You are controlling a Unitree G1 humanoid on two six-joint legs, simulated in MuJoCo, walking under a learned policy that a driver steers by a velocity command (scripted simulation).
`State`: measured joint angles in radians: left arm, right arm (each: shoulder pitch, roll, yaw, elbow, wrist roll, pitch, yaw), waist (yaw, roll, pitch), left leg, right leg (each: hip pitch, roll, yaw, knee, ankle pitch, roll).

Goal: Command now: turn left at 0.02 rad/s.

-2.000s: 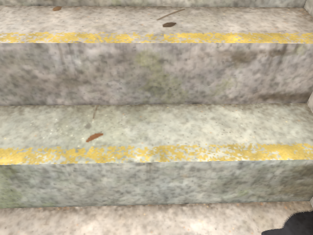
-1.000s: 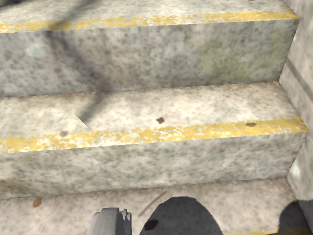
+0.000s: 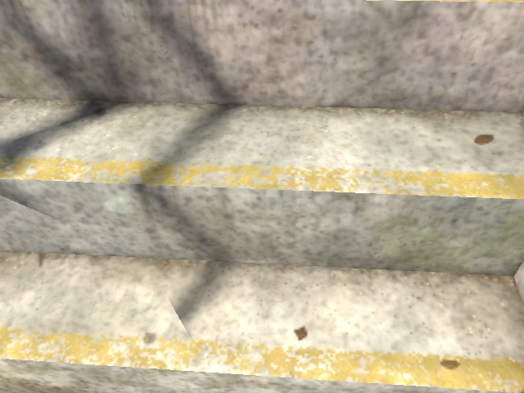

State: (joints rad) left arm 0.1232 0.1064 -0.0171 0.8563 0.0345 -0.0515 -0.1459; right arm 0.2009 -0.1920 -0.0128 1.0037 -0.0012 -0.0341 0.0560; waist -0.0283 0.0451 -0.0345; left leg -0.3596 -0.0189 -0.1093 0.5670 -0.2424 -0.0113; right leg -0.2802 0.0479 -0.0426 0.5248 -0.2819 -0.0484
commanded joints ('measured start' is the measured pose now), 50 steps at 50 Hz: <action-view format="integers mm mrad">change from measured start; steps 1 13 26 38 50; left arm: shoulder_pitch -1 66 153 216 312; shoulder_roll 86 86 80 81 83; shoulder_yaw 24 29 30 26 10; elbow -50 -6 36 76 130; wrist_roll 1 2 3 2 -3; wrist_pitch -11 -7 12 32 52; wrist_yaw -2 -4 2 13 22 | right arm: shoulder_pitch -20 12 54 94 167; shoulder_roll -56 -57 -56 -56 -52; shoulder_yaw -6 1 -3 -5 3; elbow -43 -9 -3 9 52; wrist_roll -1 -10 -12 -9 -13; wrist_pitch -9 2 19 34 54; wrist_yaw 3 20 37 50 48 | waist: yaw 11 6 15 15 10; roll -62 -41 -37 -45 -51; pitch -45 -14 21 49 68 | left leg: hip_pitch -91 -16 81 139 170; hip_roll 20 16 5 -3 -9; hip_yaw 0 13 1 -13 -3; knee -74 -114 -178 -233 -267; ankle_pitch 89 89 147 175 144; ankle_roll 57 66 89 101 102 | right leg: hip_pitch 156 114 81 83 98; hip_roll -114 -80 -56 -58 -63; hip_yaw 123 84 47 37 36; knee -97 -117 -149 -180 -223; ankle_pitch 244 174 105 84 71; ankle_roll -68 -54 -23 -3 -3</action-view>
